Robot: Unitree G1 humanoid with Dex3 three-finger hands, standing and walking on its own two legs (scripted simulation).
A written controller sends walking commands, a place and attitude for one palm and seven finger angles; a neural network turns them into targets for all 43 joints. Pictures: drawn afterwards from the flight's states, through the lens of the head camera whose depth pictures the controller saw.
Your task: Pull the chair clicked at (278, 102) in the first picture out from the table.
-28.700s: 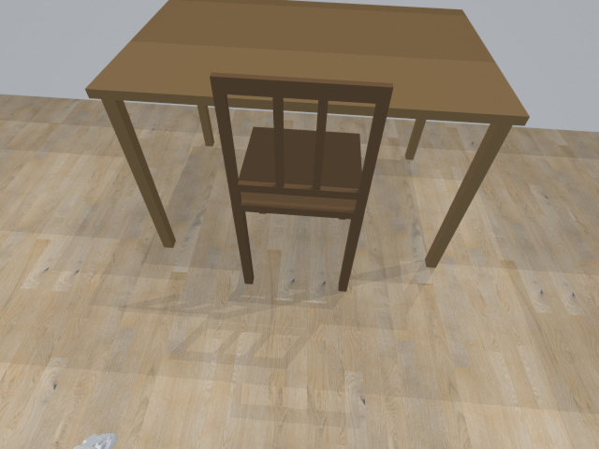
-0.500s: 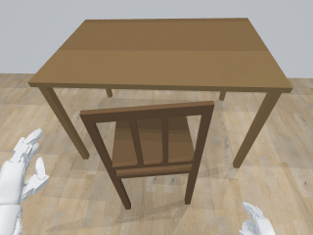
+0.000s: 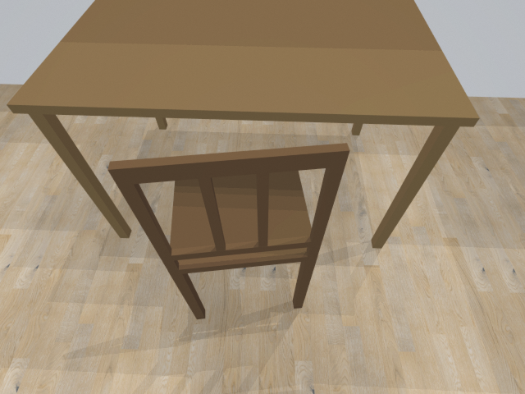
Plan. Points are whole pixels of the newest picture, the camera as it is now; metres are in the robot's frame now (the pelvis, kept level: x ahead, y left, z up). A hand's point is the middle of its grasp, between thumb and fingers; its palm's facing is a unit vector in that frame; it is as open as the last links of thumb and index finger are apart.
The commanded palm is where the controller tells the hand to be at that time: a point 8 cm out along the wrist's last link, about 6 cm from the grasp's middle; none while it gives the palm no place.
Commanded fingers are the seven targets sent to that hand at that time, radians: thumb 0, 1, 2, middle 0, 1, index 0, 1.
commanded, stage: let the arm hang, fingers relaxed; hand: left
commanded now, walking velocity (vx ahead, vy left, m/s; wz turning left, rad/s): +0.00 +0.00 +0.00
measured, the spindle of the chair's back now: (213, 217) +0.46 +0.13 -0.10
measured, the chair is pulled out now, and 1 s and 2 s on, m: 0.16 0.16 0.16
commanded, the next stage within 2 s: look to check the result in 0.54 s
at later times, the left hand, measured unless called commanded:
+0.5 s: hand out of the picture +0.03 +0.17 -0.17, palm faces +0.01 -0.97 -0.23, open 7.3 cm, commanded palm none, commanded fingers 0.00 0.90 0.90 -0.20 -0.30 -0.20 -0.30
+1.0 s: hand out of the picture +0.02 +0.16 -0.17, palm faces +0.01 -0.98 -0.21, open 7.3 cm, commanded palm none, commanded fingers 0.00 0.90 0.90 -0.20 -0.30 -0.20 -0.30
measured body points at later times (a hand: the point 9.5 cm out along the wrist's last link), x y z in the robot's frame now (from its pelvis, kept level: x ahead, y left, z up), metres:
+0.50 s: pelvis +0.01 +0.00 +0.00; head +0.02 -0.02 +0.45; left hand +0.03 +0.22 -0.15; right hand +0.01 -0.22 -0.17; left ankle +0.03 +0.11 -0.74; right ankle -0.03 -0.09 -0.74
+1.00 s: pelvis +0.02 +0.00 +0.00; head +0.04 -0.02 +0.45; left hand +0.02 +0.22 -0.16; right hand +0.01 -0.22 -0.17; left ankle +0.03 +0.11 -0.74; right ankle -0.03 -0.09 -0.74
